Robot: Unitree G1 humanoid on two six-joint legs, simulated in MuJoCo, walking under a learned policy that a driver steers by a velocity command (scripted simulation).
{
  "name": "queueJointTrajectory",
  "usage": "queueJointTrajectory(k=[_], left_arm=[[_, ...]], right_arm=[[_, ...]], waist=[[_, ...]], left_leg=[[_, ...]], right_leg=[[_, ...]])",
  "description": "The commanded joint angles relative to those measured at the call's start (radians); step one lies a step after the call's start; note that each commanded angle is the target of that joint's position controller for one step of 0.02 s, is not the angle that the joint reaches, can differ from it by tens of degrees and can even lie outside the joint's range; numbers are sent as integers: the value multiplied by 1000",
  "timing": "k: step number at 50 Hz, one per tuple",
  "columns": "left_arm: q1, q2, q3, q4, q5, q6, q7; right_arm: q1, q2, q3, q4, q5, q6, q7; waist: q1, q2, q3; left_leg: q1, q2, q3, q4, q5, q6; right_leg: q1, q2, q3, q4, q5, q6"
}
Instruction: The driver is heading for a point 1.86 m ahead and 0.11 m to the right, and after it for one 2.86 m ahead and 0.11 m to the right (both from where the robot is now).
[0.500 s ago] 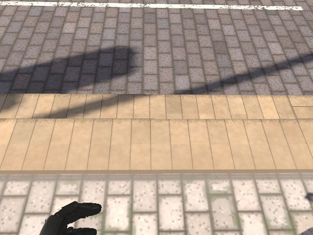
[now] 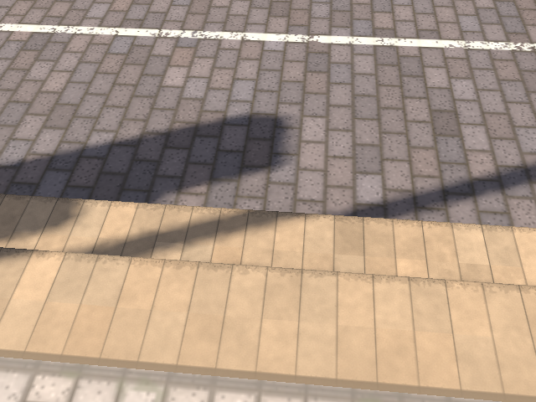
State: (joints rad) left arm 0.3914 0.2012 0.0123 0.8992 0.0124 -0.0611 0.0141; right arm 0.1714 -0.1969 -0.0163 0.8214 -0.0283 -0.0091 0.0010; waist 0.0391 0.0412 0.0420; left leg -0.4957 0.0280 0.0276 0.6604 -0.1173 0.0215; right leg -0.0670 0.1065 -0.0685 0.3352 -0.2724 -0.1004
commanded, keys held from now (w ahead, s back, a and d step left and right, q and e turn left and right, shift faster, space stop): no key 0.78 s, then w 0.22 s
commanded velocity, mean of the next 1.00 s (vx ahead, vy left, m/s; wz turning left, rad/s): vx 0.07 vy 0.00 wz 0.00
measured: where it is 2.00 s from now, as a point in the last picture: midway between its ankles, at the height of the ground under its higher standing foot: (277, 345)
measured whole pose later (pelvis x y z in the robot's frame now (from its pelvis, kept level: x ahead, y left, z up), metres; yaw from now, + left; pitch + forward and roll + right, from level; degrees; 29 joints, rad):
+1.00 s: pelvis +0.09 -0.01 +0.00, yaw +0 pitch -1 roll -1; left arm 0.44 0.16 0.04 1.14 0.02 -0.03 0.04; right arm 0.29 -0.16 -0.03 1.10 -0.03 -0.01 0.00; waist 0.03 -0.01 0.00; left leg -0.35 0.02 0.06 0.76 -0.39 0.05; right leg -0.03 0.05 -0.01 0.37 -0.32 -0.07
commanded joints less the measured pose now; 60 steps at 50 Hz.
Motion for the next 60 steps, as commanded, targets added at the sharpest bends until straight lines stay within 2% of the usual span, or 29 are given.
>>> queueJointTrajectory(k=[1,2,3,4,5,6,8,9,11,13,14,15,16,19,22,39,40,42,44,45,47,50,53,55,56,57,58,59,60], left_arm=[[27,119,23,-15,1,-1,13],[22,122,24,-9,-3,-2,16],[45,115,20,-18,-3,-11,19],[198,43,5,10,-21,-7,19],[173,76,15,45,-23,18,25],[87,96,25,24,-11,35,25],[2,69,24,18,4,61,17],[10,47,20,28,7,71,15],[54,11,9,73,7,75,17],[61,23,9,103,12,73,19],[35,43,10,96,20,68,20],[5,66,13,89,20,62,22],[-4,64,13,103,8,59,22],[-31,56,12,122,-1,40,29],[-29,47,10,139,-2,33,31],[4,6,-6,219,-3,36,37],[19,1,-7,226,-2,35,36],[44,51,14,232,-2,43,34],[89,86,33,232,-1,50,31],[108,86,38,234,1,49,31],[131,78,42,239,15,34,29],[122,75,46,235,16,11,25],[103,88,50,230,13,-3,22],[51,96,51,218,2,-7,17],[50,76,43,214,7,-17,11],[30,7,22,175,0,-26,1],[31,16,30,147,11,-25,-6],[-8,54,43,139,33,-17,-13],[-41,38,40,135,33,-16,-24]], right_arm=[[78,-64,-14,-15,-2,-20,-16],[130,-69,-15,8,-5,-34,-21],[199,-129,-27,30,-10,-49,-29],[237,-176,-37,47,-1,-45,-32],[231,-121,-27,45,21,-33,-29],[199,-102,-16,45,19,-27,-27],[115,-93,-9,44,4,-15,-35],[77,-94,-9,47,5,-8,-41],[24,-92,-12,55,8,2,-39],[37,-96,-17,74,20,9,-34],[51,-92,-18,82,23,11,-30],[64,-91,-22,87,28,15,-24],[70,-82,-23,98,29,17,-20],[113,-67,-23,143,16,9,-19],[120,-63,-22,174,16,3,-20],[157,-28,-6,301,18,15,-36],[164,-19,-4,308,17,16,-35],[146,-25,-10,300,10,19,-31],[86,-19,-12,265,-7,19,-21],[54,-8,-10,242,-12,14,-15],[7,-20,-17,203,-12,-5,-7],[-9,-26,-26,176,-3,-34,8],[7,-24,-34,157,11,-43,17],[174,-14,-43,209,17,-47,14],[301,-51,-62,250,15,-53,5],[455,-149,-86,270,-2,-63,-7],[522,-197,-92,297,5,-49,-4],[397,-146,-75,270,4,-38,-5],[285,-111,-64,227,6,-42,0]], waist=[[-42,-108,-38],[-69,-78,-47],[-71,-19,-115],[-19,119,-229],[-66,118,-250],[-67,108,-171],[-43,64,-77],[-15,67,-53],[16,70,-50],[10,45,-45],[-7,28,-19],[-31,1,28],[-40,-57,66],[-62,-85,34],[-61,-64,10],[-53,-48,46],[-49,-54,28],[-33,-114,65],[3,-169,161],[18,-186,198],[23,-156,216],[7,-123,163],[-23,-144,125],[-112,-108,88],[-163,-43,34],[-218,175,-50],[-198,270,-54],[-127,110,41],[-93,20,96]], left_leg=[[162,-31,14,-132,-12,33],[269,-15,-9,-259,135,46],[436,92,-104,-233,502,66],[609,270,-250,-143,867,201],[557,335,-342,-190,836,297],[472,329,-369,-264,648,304],[324,279,-321,-360,338,253],[247,237,-274,-394,197,209],[189,156,-194,-399,43,138],[147,120,-168,-396,-158,84],[120,108,-171,-404,-276,49],[123,76,-153,-402,-306,26],[192,51,-122,-376,-237,20],[326,50,-104,-300,-42,29],[337,55,-99,-292,18,32],[342,62,-94,-300,41,6],[349,50,-86,-297,-23,5],[274,-18,-19,-192,-229,12],[86,-56,53,-43,-321,17],[18,-28,48,38,-308,23],[-115,18,11,150,-318,33],[-115,26,15,106,-280,34],[55,-4,51,-8,-221,41],[363,-65,100,-148,-126,48],[557,-56,55,-189,-150,58],[708,207,-315,-371,-409,122],[714,364,-684,-530,-566,205],[592,357,-638,-516,-646,210],[489,323,-540,-515,-564,195]], right_leg=[[-3,-283,127,89,833,-69],[-27,-258,123,151,758,-41],[-92,-217,111,226,581,-7],[-191,-150,81,331,147,25],[-211,-74,55,397,-207,35],[-249,-66,83,433,-342,37],[-233,-81,100,431,-314,49],[-179,-93,100,380,-253,58],[-80,-78,67,238,-98,69],[-11,-87,72,113,46,65],[-18,-134,127,67,52,58],[-97,-172,176,38,-22,47],[-199,-181,190,14,-81,39],[-226,-191,200,-35,-18,38],[-173,-192,192,-29,69,32],[-137,-191,179,-43,138,28],[-133,-187,184,-65,36,24],[-150,-193,238,-109,-285,-17],[-145,-302,378,-193,-531,-96],[-143,-358,439,-227,-546,-134],[-66,-402,476,-239,-423,-177],[19,-365,386,-191,-199,-163],[-50,-338,308,-139,-57,-139],[-215,-286,225,-15,40,-97],[-308,-235,163,148,122,-68],[-455,-119,27,498,21,-8],[-628,-27,12,733,-278,4],[-665,-114,84,860,-218,-13],[-660,-153,96,871,-108,-18]])
Keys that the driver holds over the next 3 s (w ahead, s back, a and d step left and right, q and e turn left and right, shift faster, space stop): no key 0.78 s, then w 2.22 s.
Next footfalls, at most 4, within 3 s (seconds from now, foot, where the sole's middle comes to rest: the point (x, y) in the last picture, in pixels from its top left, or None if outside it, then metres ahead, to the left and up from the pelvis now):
0.04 left None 0.14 0.10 -0.78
0.28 right None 0.06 -0.11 -0.78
1.12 left None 0.22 0.11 -0.78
1.64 right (319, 370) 0.56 -0.06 -0.78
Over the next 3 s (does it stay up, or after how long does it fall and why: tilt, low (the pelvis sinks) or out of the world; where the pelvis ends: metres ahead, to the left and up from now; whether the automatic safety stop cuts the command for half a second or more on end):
stays up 1.07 -0.02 -0.17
